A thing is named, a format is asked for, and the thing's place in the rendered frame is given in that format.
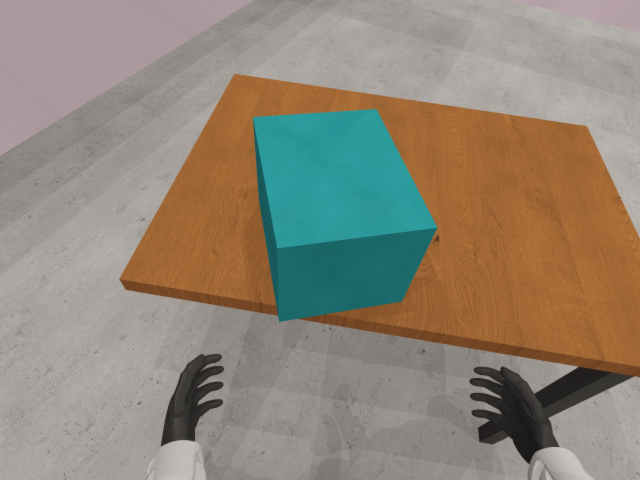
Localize carton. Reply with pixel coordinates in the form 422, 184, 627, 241
253, 109, 437, 322

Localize robot left hand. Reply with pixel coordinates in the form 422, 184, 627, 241
161, 354, 224, 446

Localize robot right forearm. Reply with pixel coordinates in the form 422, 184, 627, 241
528, 447, 594, 480

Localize table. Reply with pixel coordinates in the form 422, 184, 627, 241
119, 74, 640, 444

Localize robot right hand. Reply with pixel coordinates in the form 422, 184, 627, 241
469, 366, 559, 464

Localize robot left forearm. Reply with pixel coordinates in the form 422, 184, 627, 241
145, 440, 206, 480

